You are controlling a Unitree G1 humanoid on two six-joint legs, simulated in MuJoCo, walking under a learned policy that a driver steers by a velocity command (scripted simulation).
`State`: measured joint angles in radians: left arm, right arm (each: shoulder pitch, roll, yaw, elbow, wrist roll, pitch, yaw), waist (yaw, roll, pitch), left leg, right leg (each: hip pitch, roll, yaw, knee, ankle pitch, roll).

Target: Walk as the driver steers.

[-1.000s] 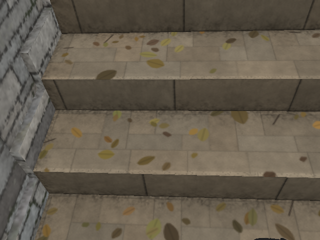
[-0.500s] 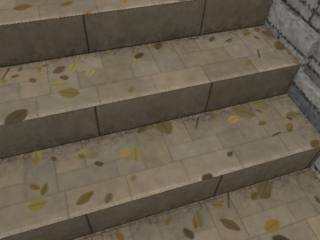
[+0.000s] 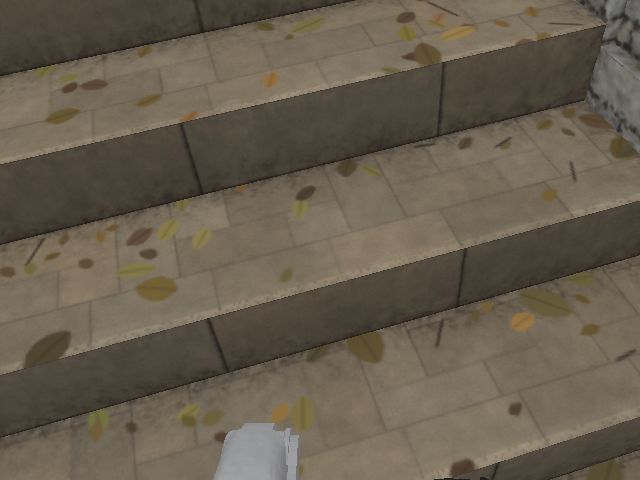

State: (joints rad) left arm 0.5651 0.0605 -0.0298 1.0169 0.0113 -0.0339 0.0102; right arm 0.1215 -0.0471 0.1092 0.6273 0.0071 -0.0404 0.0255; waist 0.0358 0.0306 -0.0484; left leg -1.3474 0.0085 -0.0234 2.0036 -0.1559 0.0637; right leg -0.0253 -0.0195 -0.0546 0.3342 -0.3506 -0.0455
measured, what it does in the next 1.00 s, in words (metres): climbs, turning left: left foot 0.17 m higher, then right foot 0.16 m higher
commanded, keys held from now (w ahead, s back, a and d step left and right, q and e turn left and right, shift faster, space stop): w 0.10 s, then w+q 0.90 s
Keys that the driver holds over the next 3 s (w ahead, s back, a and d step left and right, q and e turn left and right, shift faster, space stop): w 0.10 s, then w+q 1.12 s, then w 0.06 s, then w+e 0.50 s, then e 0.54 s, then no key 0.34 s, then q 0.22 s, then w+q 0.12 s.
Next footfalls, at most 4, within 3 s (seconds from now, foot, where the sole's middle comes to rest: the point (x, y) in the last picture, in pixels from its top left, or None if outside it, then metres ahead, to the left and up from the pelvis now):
0.10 left None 0.21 0.10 -0.61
0.62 right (453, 386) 0.56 -0.13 -0.45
1.16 left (233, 246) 0.74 0.23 -0.28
1.70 right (222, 68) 1.03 0.26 -0.12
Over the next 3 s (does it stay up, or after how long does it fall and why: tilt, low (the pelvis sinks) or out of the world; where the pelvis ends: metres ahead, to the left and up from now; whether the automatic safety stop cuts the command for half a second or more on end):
stays up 1.23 0.32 0.81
